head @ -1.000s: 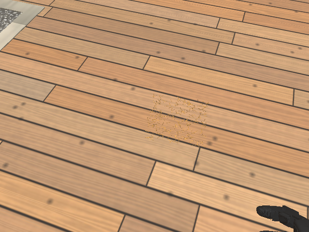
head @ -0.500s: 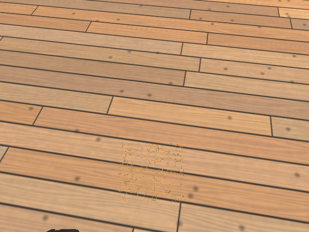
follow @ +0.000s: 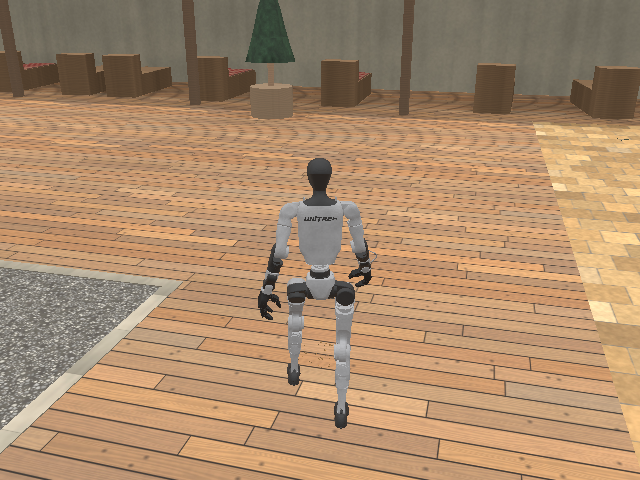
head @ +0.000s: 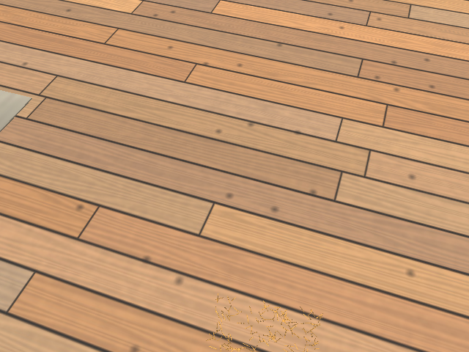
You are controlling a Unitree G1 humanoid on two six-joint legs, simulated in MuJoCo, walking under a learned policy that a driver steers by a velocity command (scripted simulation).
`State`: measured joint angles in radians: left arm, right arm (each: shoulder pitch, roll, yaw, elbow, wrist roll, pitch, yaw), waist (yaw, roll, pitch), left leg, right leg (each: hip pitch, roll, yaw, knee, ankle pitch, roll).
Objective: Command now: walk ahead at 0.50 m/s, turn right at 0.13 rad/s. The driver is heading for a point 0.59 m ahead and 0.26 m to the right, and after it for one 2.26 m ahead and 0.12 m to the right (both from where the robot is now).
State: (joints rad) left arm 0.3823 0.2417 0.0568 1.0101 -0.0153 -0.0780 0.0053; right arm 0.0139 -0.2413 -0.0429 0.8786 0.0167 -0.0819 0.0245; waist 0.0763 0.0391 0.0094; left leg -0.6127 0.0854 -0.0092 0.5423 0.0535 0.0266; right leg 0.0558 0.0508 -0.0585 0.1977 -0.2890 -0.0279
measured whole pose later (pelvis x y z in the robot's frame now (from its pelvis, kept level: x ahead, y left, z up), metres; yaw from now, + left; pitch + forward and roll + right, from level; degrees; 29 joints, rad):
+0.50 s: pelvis +0.28 +0.02 +0.00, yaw -14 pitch +1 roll +3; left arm 0.11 0.25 0.08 0.84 -0.02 -0.03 -0.03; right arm 0.30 -0.25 -0.07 0.99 -0.01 -0.09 -0.02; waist -0.06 -0.03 0.02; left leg 0.06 -0.01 0.26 0.22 -0.29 0.01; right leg -0.67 -0.12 0.00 0.72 0.01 -0.04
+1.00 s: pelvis +0.54 -0.11 +0.01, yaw -25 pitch +1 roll -1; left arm 0.30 0.25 0.07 0.83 0.00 -0.08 0.00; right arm 0.06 -0.27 -0.06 0.84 0.01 -0.09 0.02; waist 0.05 0.05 0.02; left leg -0.67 0.11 -0.02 0.62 0.12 -0.01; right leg -0.02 0.10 0.03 0.24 -0.24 -0.09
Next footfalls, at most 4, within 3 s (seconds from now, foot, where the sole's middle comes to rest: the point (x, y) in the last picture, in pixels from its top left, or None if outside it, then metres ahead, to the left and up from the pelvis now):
0.08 left None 0.23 0.14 -0.78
0.62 right None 0.47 -0.16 -0.78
1.16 left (296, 238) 0.86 -0.10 -0.78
1.64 right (367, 187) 1.08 -0.35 -0.78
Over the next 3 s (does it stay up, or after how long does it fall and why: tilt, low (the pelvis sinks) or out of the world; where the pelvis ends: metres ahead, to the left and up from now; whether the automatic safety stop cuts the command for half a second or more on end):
stays up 1.66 -0.10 0.01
